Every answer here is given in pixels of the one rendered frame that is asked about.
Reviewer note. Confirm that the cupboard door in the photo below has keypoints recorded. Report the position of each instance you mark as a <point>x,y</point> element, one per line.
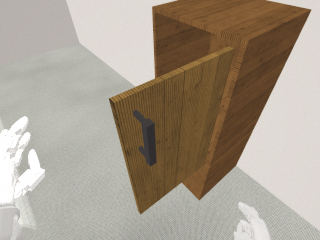
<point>184,105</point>

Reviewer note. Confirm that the handle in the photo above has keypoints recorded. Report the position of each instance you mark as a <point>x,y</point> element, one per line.
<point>148,132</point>

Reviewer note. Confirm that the robot right hand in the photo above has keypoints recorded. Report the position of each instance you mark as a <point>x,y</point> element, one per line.
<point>256,230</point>

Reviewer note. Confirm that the robot left hand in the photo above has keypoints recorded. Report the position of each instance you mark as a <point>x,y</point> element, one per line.
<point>12,144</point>

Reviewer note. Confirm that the robot left forearm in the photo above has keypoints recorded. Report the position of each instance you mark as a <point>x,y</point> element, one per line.
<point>10,228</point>

